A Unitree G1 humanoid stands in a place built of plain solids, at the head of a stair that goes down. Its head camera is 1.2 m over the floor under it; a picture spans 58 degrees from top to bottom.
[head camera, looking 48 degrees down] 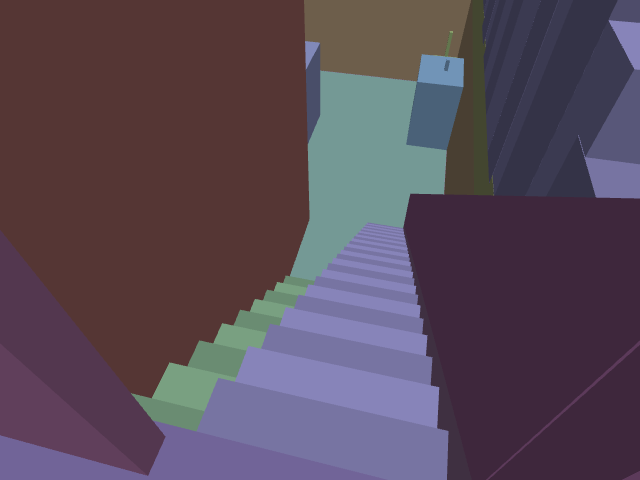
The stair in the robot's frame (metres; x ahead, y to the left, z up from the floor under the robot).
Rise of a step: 0.20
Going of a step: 0.23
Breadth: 0.77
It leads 13 degrees to the right of straight ahead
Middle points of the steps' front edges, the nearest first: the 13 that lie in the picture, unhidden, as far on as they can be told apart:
0.32 0.02 0.00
0.55 -0.03 -0.20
0.78 -0.08 -0.41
1.00 -0.14 -0.61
1.23 -0.19 -0.81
1.46 -0.24 -1.02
1.69 -0.29 -1.22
1.91 -0.35 -1.42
2.14 -0.40 -1.63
2.37 -0.45 -1.83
2.60 -0.50 -2.04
2.82 -0.56 -2.24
3.05 -0.61 -2.44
